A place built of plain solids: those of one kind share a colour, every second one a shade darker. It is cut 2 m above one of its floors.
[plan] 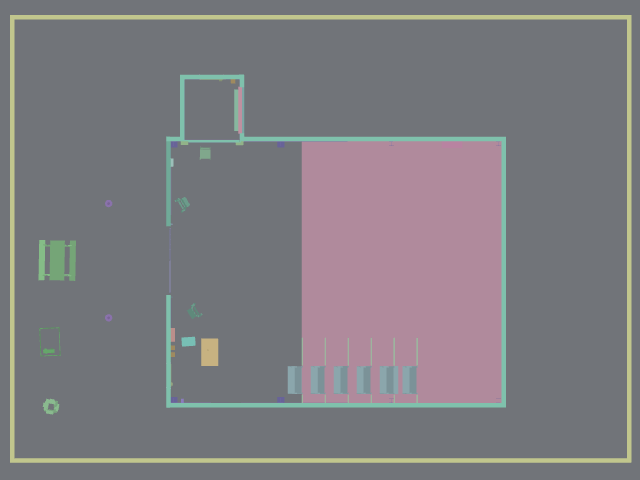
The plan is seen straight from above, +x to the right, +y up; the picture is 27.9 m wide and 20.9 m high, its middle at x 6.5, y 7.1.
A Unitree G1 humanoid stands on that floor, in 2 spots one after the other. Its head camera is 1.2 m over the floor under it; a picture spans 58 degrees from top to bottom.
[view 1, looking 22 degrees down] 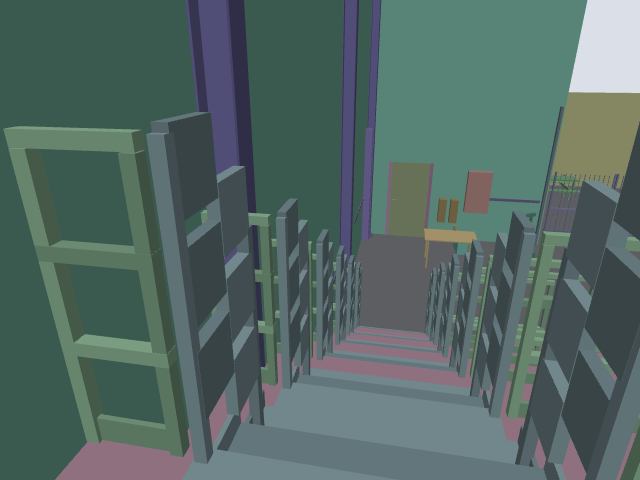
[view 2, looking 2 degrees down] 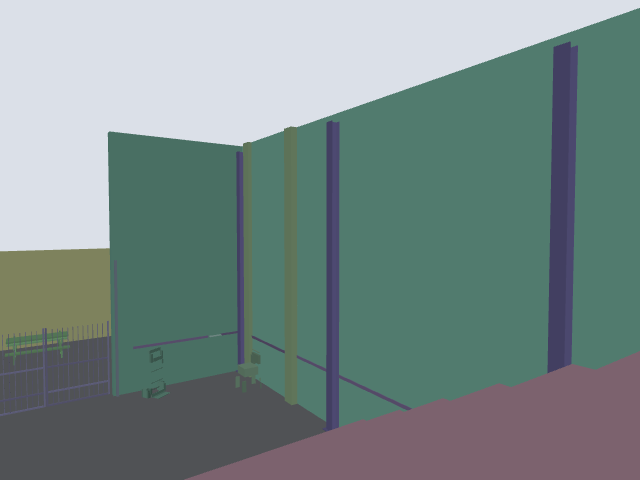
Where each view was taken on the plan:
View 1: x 11.70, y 1.00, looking -169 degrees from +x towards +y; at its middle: door_landing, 3.27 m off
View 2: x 12.30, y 5.70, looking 145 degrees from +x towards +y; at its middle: wall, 9.95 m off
